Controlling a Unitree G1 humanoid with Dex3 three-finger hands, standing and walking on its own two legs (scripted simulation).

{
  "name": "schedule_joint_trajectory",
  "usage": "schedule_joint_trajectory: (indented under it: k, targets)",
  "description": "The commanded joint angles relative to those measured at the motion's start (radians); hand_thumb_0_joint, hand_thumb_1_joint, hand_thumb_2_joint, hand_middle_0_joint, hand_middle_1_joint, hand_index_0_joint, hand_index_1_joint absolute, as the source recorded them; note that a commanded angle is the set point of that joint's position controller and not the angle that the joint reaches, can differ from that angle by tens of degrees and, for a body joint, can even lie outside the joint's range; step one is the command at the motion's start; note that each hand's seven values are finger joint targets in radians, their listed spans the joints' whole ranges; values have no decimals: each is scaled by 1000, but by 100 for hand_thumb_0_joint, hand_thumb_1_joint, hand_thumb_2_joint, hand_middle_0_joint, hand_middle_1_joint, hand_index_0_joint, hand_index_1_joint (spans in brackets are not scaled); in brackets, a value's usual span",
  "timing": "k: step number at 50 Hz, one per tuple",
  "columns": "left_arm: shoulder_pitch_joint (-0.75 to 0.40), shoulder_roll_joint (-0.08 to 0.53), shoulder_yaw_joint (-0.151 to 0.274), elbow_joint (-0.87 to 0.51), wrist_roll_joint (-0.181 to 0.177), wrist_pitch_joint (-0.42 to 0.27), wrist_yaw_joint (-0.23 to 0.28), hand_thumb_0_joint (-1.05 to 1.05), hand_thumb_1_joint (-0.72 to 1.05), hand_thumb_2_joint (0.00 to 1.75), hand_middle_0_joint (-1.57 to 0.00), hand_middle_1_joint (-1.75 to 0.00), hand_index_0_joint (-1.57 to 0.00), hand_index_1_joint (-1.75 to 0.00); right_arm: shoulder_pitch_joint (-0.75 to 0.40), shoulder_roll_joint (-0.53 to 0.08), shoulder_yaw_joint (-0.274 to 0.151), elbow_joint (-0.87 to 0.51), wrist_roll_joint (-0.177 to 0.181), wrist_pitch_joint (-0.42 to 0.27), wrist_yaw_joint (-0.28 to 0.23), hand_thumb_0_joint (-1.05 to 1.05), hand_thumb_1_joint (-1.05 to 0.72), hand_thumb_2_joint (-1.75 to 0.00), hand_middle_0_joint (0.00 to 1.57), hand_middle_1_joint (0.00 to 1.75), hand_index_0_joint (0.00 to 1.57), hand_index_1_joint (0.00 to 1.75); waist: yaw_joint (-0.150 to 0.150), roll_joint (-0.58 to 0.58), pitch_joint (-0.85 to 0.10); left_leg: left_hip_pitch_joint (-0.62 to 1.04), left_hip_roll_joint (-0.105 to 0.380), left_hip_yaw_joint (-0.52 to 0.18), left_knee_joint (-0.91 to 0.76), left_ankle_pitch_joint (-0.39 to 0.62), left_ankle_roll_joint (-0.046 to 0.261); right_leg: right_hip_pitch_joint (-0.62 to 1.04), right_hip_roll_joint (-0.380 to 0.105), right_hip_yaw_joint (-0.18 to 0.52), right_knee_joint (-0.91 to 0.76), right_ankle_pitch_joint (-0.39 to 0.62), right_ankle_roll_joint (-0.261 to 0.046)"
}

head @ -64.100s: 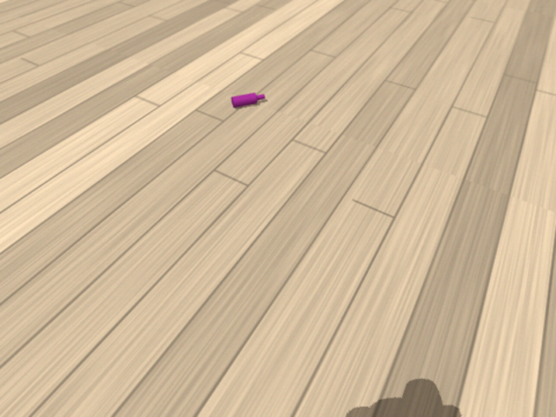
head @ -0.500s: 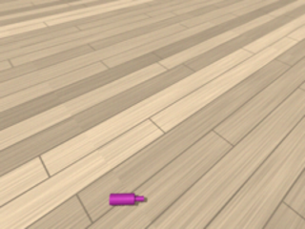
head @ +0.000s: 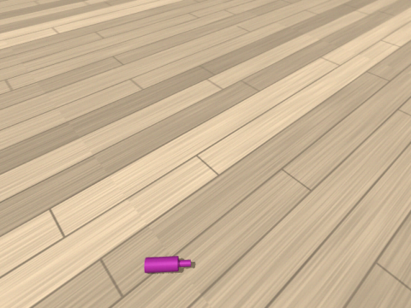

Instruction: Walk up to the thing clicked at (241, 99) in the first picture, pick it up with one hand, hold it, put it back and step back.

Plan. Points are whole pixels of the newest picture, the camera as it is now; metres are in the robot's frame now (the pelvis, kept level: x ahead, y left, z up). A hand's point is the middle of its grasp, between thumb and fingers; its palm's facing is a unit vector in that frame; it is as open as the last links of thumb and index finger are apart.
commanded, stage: stand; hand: left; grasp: from above
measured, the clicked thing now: (168, 264) +0.47 +0.18 -0.74
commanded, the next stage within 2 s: step back in 1.34 s
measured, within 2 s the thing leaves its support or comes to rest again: neither
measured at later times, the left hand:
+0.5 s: hand out of the picture +0.07 +0.20 -0.17, palm faces -0.01 -0.97 -0.25, open 7.4 cm
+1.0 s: hand out of the picture +0.04 +0.20 -0.17, palm faces +0.00 -0.97 -0.25, open 7.4 cm
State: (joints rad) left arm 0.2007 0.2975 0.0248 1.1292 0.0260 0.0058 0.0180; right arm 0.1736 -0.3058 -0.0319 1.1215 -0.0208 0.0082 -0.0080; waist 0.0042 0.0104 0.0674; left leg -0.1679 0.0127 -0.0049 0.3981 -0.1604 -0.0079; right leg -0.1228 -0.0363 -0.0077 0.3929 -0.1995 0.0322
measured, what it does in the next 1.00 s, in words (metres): stands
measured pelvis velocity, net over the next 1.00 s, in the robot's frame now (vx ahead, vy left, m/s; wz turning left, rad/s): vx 0.02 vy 0.00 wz -0.02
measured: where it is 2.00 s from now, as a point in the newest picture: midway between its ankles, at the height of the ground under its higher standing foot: outside the picture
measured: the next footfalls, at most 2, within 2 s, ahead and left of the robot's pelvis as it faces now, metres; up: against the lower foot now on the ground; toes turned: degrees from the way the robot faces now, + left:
left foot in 1.84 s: -0.04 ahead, +0.12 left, +0.00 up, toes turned -2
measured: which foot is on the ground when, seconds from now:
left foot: down 0.00-1.00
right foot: down 0.00-1.00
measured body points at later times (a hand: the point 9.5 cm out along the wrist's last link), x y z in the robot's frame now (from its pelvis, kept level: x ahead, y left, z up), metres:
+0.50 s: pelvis +0.03 +0.00 +0.00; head +0.03 -0.01 +0.45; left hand +0.08 +0.25 -0.15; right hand +0.06 -0.26 -0.15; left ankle +0.04 +0.12 -0.74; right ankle +0.01 -0.14 -0.74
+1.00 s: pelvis +0.02 +0.00 +0.00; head +0.03 +0.00 +0.45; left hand +0.04 +0.25 -0.15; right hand +0.04 -0.25 -0.15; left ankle +0.04 +0.12 -0.74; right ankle +0.01 -0.14 -0.74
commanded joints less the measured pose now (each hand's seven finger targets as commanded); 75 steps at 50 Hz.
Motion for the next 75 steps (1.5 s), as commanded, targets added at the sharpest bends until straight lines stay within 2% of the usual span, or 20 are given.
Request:
schedule_joint_trajectory:
  k: [1,8,9,11,18,23,30,33,36,39,40,45,49,55,62,66,67,69,72,75]
  targets:
    - [-28,183,36,-50,-5,-26,8,0,90,90,-20,-30,-20,-30,-43,-178,-28,-57,2,-27,-8,0,-90,-90,20,30,20,30,-1,-8,-30,21,88,-101,-102,-74,36,-38,-75,92,-102,-41,-48]
    - [-36,155,27,-37,-10,-24,10,0,90,90,-20,-30,-20,-30,-32,-155,-11,-32,6,-27,-13,0,-90,-90,20,30,20,30,-4,-4,-60,69,88,-73,-84,80,33,-6,-78,88,-98,108,-43]
    - [-36,137,22,-28,-12,-19,10,0,90,90,-20,-30,-20,-30,-20,-124,-3,-20,9,-23,-13,0,-90,-90,20,30,20,30,-6,-21,-30,44,85,-74,-98,59,27,-15,-68,78,-99,74,-42]
    - [-33,135,21,-27,-12,-18,11,0,90,90,-20,-30,-20,-30,-17,-136,-4,-17,7,-23,-16,0,-90,-90,20,30,20,30,-3,-12,-46,54,87,-69,-90,97,28,7,-76,85,-99,125,-43]
    - [-38,102,18,-10,-11,-12,13,0,90,90,-20,-30,-20,-30,-13,-100,3,1,7,-20,-19,0,-90,-90,20,30,20,30,-7,-17,-30,43,84,-61,-103,90,21,0,-68,77,-103,107,-40]
    - [-24,87,20,-4,-9,-18,16,0,90,90,-20,-30,-20,-30,-8,-85,1,7,8,-23,-21,0,-90,-90,20,30,20,30,-5,-23,-61,76,89,-56,-83,155,25,13,-70,74,-97,185,-36]
    - [2,51,17,9,-8,-16,19,0,90,90,-20,-30,-20,-30,7,-59,-2,19,6,-17,-23,0,-90,-90,20,30,20,30,-7,-13,-48,79,85,-46,-81,135,22,2,-66,74,-100,174,-36]
    - [4,44,17,12,-5,-11,19,0,90,90,-20,-30,-20,-30,16,-45,-1,24,3,-14,-24,0,-90,-90,20,30,20,30,-10,-10,-7,54,81,-46,-98,55,21,-30,-58,74,-112,80,-39]
    - [4,55,22,2,-6,-15,19,0,90,90,-20,-30,-20,-30,27,-63,-8,20,3,-19,-25,0,-90,-90,20,30,20,30,-11,8,-48,66,85,-45,-86,112,23,6,-66,80,-100,144,-41]
    - [21,44,21,12,-5,-13,20,0,90,90,-20,-30,-20,-30,28,-36,-3,20,4,-19,-25,0,-90,-90,20,30,20,30,-8,-16,-23,48,84,-51,-95,96,23,-8,-58,69,-95,108,-40]
    - [21,48,23,14,-5,-11,19,0,90,90,-20,-30,-20,-30,31,-50,-6,18,3,-17,-27,0,-90,-90,20,30,20,30,-10,-9,0,42,81,-48,-102,43,24,-29,-56,74,-102,64,-40]
    - [36,60,26,3,-1,-14,18,0,90,90,-20,-30,-20,-30,29,-69,-16,6,2,-19,-23,0,-90,-90,20,30,20,30,-7,-17,5,44,84,-56,-97,10,26,-52,-57,77,-110,22,-40]
    - [24,81,33,-18,-2,-22,19,0,90,90,-20,-30,-20,-30,25,-83,-21,-8,2,-25,-24,0,-90,-90,20,30,20,30,-6,-4,-42,63,91,-55,-78,83,32,-16,-68,83,-89,106,-42]
    - [19,93,35,-26,-6,-16,14,0,90,90,-20,-30,-20,-30,39,-81,-18,-15,-1,-24,-23,0,-90,-90,20,30,20,30,-11,7,9,17,89,-62,-108,-14,31,-37,-61,81,-89,36,-42]
    - [12,119,34,-42,-4,-24,11,0,90,90,-20,-30,-20,-30,14,-118,-26,-34,3,-26,-16,0,-90,-90,20,30,20,30,-9,-13,15,16,90,-70,-104,-31,30,-51,-64,87,-110,-20,-42]
    - [-7,156,40,-58,-5,-28,7,0,90,90,-20,-30,-20,-30,-3,-141,-28,-49,3,-31,-12,0,-90,-90,20,30,20,30,-10,-8,-14,34,96,-75,-102,-30,35,-36,-72,92,-102,8,-46]
    - [-69,280,81,-97,-27,-21,9,0,90,90,-20,-30,-20,-30,-77,-264,-53,-73,6,-16,-9,0,-90,-90,20,30,20,30,-11,-12,69,-29,102,-100,-20,155,44,-140,-59,106,-24,170,-52]
    - [-56,261,81,-121,-31,-20,13,0,90,90,-20,-30,-20,-30,-57,-250,-54,-89,19,-12,-9,0,-90,-90,20,30,20,30,-15,5,-48,16,116,-82,35,265,65,-94,-60,86,36,242,-74]
    - [-64,245,75,-157,-29,-10,9,0,90,90,-20,-30,-20,-30,-59,-261,-60,-113,21,-2,-5,0,-90,-90,20,30,20,30,-20,31,-144,10,128,-86,63,241,96,-86,-44,82,124,223,-92]
    - [-59,242,68,-176,-21,5,6,0,90,90,-20,-30,-20,-30,-85,-285,-69,-143,20,13,-2,0,-90,-90,20,30,20,30,-14,69,-129,-61,158,-125,62,149,143,-130,-17,77,217,116,-100]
